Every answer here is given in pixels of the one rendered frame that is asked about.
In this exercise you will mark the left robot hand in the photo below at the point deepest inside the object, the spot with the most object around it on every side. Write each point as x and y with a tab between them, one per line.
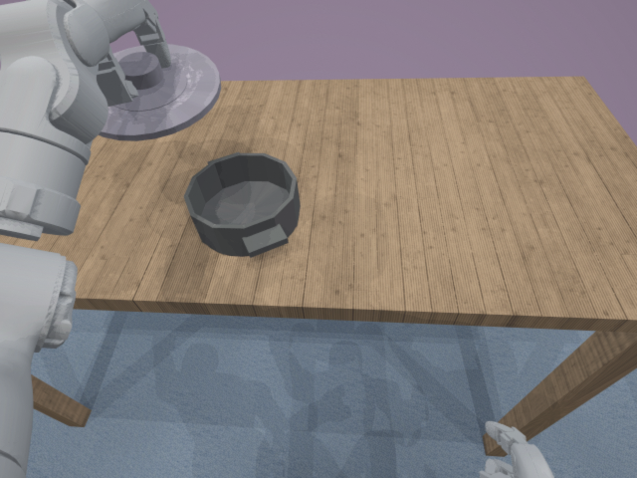
121	17

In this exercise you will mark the lid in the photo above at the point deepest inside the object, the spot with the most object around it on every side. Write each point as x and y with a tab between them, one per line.
190	88

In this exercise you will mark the robot left forearm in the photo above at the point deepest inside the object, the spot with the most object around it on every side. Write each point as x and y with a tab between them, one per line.
51	109

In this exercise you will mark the pot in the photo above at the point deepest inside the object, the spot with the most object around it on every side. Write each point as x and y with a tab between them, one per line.
244	204

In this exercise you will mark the right robot hand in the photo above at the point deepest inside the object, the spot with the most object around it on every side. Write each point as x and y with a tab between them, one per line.
527	460

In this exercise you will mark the table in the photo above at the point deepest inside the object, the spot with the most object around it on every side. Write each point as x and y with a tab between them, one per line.
493	202

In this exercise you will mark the left robot upper arm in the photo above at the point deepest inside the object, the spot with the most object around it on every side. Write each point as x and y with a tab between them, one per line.
37	296

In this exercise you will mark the knob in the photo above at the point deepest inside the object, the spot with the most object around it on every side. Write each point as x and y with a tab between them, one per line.
143	69

